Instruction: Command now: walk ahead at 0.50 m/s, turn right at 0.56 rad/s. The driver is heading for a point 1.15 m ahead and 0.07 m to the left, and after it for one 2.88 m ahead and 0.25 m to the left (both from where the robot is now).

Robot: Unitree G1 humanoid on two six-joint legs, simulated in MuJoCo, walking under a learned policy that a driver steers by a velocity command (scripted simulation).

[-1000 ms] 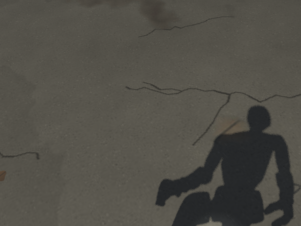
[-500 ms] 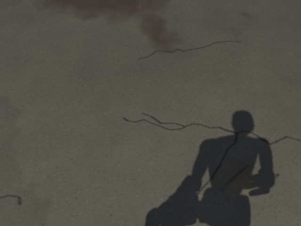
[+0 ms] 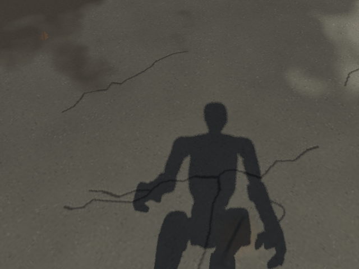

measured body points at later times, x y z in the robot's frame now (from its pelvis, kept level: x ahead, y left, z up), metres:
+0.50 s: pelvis +0.28 +0.02 +0.00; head +0.31 +0.02 +0.45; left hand +0.27 +0.30 -0.13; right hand +0.45 -0.24 -0.09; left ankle +0.41 +0.09 -0.72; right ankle +0.08 -0.04 -0.71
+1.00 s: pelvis +0.53 -0.03 +0.02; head +0.57 -0.04 +0.46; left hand +0.78 +0.16 -0.08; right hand +0.43 -0.27 -0.13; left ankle +0.41 +0.09 -0.72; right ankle +0.65 -0.15 -0.71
